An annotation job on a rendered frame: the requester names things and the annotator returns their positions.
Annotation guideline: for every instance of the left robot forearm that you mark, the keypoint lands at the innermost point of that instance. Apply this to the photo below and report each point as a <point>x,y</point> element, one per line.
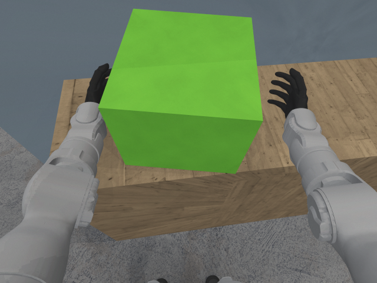
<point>80,150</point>

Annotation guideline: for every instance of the right robot hand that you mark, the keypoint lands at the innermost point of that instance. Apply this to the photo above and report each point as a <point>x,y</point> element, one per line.
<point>296,97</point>

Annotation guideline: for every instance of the left robot hand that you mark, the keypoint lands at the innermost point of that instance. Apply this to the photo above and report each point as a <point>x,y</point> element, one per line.
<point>98,83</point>

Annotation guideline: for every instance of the right robot upper arm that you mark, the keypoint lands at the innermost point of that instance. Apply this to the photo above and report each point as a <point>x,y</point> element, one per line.
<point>346,217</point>

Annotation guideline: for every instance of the left robot upper arm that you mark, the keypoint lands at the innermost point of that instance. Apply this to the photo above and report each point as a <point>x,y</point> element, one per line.
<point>37,250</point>

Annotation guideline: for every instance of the pedestal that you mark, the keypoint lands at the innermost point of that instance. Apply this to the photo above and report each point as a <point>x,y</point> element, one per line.
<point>140,201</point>

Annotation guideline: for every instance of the carton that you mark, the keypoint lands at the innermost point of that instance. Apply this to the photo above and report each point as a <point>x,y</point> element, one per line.
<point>183,92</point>

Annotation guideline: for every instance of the right robot forearm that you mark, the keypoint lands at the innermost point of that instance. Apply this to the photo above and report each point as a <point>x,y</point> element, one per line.
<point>311,154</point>

